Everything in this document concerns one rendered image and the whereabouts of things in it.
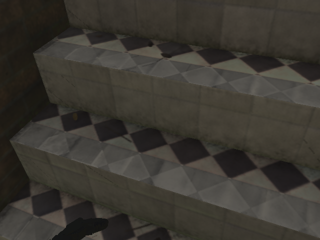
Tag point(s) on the left robot hand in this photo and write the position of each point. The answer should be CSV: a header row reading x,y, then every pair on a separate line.
x,y
80,228

